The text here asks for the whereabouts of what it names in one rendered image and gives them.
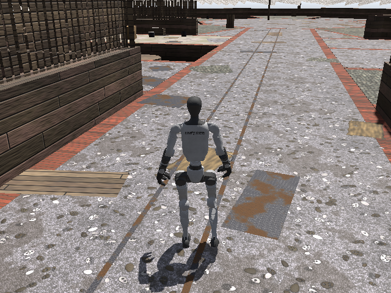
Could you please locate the robot left hand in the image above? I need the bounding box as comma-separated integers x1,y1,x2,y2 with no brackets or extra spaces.
156,172,170,186

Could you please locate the robot right upper arm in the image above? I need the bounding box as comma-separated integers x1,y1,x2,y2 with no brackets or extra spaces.
208,123,225,156

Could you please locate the robot right thigh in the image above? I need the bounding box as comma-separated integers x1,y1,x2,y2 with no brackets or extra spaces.
204,170,217,208

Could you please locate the robot left forearm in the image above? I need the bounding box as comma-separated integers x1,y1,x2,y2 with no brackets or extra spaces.
158,148,171,174

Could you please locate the robot right hand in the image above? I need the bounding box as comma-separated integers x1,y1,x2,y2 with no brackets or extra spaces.
217,166,232,178

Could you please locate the robot left upper arm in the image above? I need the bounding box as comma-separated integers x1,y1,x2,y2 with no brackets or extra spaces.
165,123,182,157

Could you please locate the robot right forearm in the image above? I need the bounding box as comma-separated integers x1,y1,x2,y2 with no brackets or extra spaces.
219,146,230,168

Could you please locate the left robot shin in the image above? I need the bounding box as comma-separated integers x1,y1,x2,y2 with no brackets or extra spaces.
179,201,189,240

